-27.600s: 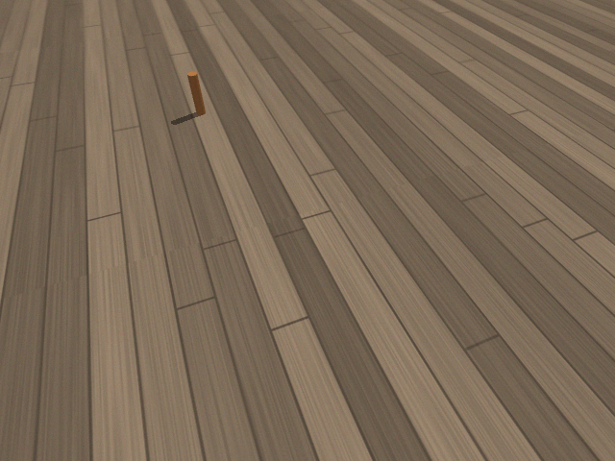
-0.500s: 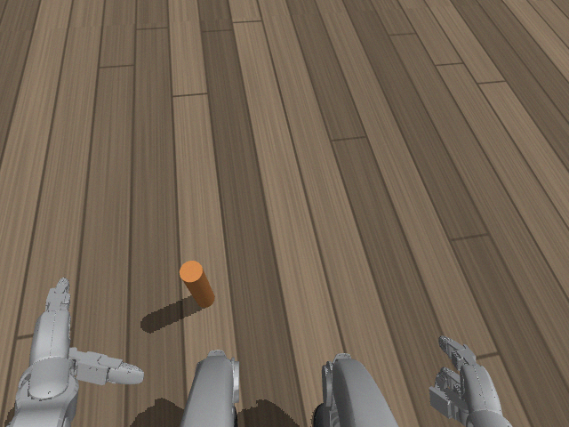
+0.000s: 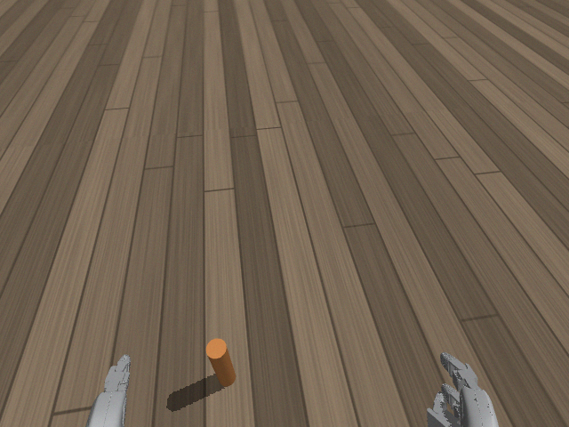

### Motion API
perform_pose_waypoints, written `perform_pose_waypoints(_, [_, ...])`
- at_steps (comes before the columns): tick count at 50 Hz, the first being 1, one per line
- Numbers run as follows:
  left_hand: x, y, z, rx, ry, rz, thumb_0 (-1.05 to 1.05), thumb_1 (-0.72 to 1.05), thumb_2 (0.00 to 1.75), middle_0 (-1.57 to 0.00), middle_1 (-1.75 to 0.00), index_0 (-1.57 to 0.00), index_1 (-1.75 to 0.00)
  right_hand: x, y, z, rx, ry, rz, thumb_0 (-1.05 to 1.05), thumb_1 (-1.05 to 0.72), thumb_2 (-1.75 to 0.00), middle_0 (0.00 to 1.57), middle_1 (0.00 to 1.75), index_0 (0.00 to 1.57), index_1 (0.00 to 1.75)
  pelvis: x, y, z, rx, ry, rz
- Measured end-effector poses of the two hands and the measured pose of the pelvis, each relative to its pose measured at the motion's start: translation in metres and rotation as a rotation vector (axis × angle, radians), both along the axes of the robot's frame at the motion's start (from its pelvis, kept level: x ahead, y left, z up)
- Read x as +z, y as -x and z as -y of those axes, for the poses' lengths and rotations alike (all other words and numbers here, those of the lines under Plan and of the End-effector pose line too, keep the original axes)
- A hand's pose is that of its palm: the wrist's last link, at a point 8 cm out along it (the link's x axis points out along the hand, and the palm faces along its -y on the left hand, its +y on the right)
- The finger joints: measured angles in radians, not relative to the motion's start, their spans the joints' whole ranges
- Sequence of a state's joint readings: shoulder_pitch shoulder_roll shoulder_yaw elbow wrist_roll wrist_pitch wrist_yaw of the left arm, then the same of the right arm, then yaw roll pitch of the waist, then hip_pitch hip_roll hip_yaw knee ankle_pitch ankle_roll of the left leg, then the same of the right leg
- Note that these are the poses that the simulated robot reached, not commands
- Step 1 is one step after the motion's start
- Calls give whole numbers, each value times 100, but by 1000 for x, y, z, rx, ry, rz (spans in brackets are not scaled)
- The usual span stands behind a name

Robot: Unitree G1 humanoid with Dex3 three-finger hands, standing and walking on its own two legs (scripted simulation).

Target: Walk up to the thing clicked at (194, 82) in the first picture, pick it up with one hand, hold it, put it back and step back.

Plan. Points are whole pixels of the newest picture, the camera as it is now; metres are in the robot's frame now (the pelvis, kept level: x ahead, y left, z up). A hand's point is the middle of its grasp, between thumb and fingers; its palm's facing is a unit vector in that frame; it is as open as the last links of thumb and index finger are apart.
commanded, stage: home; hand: left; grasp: from the side
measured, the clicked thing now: (222, 364) +0.42 +0.19 -0.59
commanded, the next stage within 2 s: stand in 1.64 s
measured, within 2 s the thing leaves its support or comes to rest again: neither
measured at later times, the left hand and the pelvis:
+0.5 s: hand out of the picture +0.16 +0.18 -0.05, palm faces +0.11 -0.95 -0.29, open 17.6 cm; pelvis -0.01 +0.00 +0.01, yaw +0 degrees
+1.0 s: hand out of the picture +0.15 +0.18 -0.05, palm faces +0.11 -0.95 -0.28, open 17.5 cm; pelvis -0.01 +0.00 +0.01, yaw +0 degrees
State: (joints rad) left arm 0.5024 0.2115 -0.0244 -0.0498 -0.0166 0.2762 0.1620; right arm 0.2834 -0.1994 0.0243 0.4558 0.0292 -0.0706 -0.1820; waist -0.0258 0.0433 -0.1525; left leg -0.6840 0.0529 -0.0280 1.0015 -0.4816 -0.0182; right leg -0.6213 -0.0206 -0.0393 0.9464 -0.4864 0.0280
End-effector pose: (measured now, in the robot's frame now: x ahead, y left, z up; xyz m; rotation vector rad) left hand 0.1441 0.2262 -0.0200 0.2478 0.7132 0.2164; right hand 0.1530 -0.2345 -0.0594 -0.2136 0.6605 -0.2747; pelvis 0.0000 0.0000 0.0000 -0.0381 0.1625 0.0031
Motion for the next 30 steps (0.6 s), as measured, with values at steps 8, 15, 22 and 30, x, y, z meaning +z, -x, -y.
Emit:
perform_pose_waypoints(8, [-7, 10, -2, 18, 6, -33, -1, -57, 4, -5, -5, -5, -5, 6, -6, -1, 44, 23, 20, 1, -90, -90, 21, 31, 20, 30, 2, 4, 2, 8, -1, 17])
perform_pose_waypoints(15, [-2, 5, 1, 7, 6, -6, -1, -56, 4, -5, -5, -5, -5, 6, 3, 2, 32, 28, 12, 1, -90, -90, 21, 31, 20, 30, 4, 5, 3, 7, -1, 30])
perform_pose_waypoints(22, [-2, 7, 2, 1, 12, -10, -1, -57, 4, -5, -5, -5, -5, 3, 14, 5, 19, 22, -9, 1, -90, -90, 21, 31, 20, 30, 5, 8, 3, 4, -2, 37])
perform_pose_waypoints(30, [-3, 13, 1, 0, 11, -19, -1, -56, 4, -5, -6, -5, -5, 2, 21, 5, 18, 23, -19, 1, -90, -90, 21, 31, 20, 30, 6, 12, 3, 3, -3, 40])
